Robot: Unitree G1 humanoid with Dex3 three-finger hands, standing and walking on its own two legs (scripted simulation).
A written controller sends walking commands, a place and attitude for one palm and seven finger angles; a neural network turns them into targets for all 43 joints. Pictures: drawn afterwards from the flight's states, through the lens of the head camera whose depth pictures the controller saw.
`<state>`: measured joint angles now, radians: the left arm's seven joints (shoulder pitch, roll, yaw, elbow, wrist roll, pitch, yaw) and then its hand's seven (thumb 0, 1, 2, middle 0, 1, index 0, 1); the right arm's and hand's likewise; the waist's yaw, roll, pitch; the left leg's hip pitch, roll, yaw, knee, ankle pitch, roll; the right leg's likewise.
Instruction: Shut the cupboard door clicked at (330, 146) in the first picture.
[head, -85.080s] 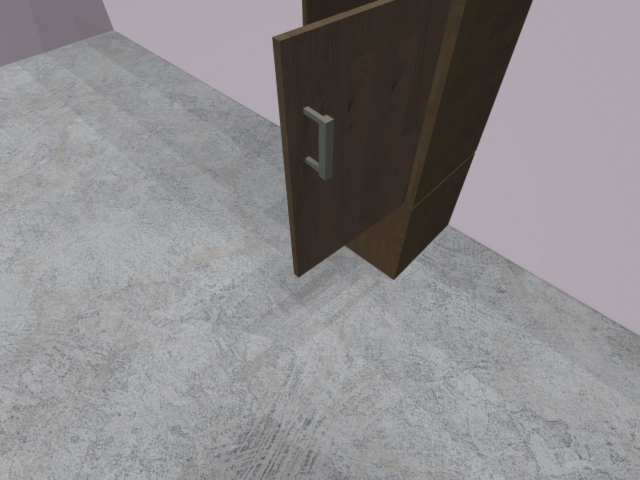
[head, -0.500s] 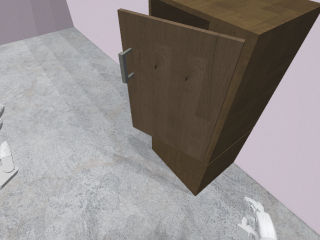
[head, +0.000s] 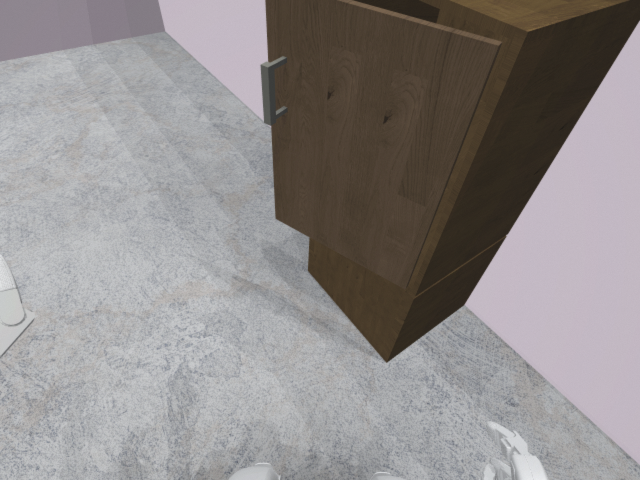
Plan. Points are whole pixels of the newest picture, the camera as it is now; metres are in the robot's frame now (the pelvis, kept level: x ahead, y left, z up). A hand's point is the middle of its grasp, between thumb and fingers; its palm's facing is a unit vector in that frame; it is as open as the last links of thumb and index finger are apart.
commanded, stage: step back with the hand held close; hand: left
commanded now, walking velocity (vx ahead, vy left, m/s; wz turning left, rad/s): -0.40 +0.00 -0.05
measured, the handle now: (275, 91) +0.79 +0.12 +0.09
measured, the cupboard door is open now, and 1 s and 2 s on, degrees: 20 20 20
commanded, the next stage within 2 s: stop stepping back and stand still in 0.50 s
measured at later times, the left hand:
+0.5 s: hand out of the picture +0.12 +0.27 +0.20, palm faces +0.39 -0.83 -0.40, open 7.4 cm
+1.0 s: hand out of the picture +0.05 +0.33 +0.21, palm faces +0.28 -0.92 -0.29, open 7.4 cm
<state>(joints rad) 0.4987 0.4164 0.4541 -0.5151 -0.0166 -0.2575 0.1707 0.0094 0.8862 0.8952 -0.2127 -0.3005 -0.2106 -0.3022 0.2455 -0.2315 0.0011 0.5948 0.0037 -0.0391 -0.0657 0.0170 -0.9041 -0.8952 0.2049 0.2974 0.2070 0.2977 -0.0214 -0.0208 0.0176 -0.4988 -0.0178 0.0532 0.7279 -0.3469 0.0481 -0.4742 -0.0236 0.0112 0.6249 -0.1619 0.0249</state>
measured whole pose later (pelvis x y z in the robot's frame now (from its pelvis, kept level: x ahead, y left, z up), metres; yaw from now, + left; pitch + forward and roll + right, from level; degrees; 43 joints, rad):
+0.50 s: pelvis -0.08 +0.01 +0.01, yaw -1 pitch -1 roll -5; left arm 0.48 0.47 0.43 -0.48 -0.04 -0.28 0.12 0.01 0.88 0.89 -0.22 -0.30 -0.21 -0.30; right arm 0.17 -0.19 0.00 0.62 0.01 -0.07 -0.08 0.02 -0.90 -0.90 0.21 0.30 0.21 0.30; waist -0.04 0.01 -0.06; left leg -0.51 0.07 0.07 0.53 -0.07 0.05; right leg -0.22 0.08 0.05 0.56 -0.36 0.01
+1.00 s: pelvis -0.20 +0.10 +0.05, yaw -8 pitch +0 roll -8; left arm 0.50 0.41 0.41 -0.58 -0.05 -0.11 0.16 0.01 0.89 0.90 -0.20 -0.30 -0.20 -0.30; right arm 0.31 -0.10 0.04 0.65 -0.01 -0.09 -0.01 0.02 -0.90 -0.89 0.21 0.30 0.21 0.30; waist -0.07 -0.02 -0.04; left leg -0.29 0.05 0.01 0.31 -0.19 -0.08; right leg -0.37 0.11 -0.07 0.88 -0.43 0.01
